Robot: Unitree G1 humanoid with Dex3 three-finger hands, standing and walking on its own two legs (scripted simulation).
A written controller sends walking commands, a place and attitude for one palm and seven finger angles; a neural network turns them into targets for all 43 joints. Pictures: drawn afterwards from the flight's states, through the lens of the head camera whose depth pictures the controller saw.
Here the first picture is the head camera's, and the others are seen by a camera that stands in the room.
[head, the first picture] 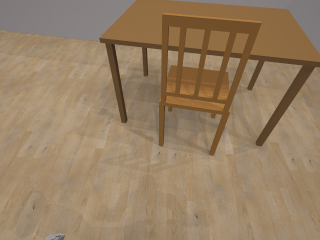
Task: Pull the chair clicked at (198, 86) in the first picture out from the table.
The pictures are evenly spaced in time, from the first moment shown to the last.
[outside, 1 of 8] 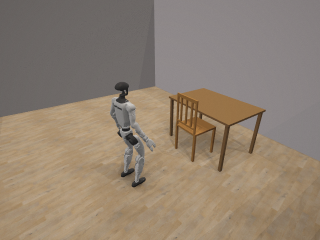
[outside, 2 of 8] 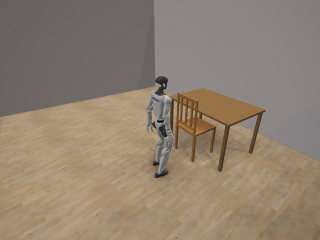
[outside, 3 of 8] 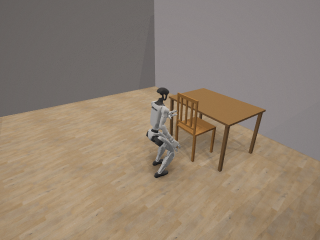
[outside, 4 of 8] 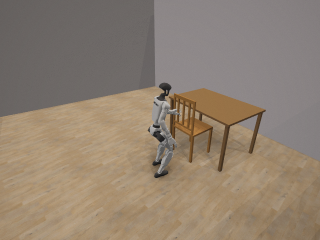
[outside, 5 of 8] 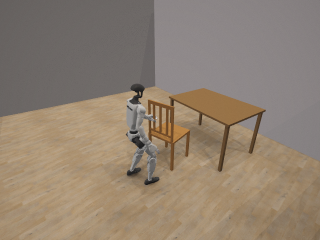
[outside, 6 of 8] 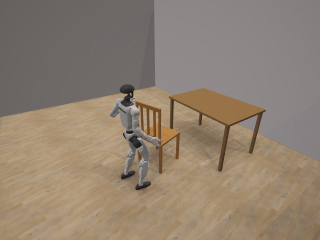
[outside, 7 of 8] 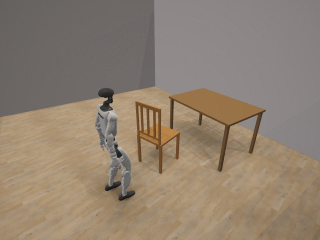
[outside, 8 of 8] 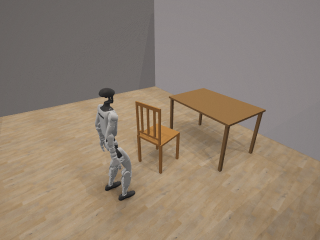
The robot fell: no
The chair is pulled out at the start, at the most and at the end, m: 0.00 0.61 0.60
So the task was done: yes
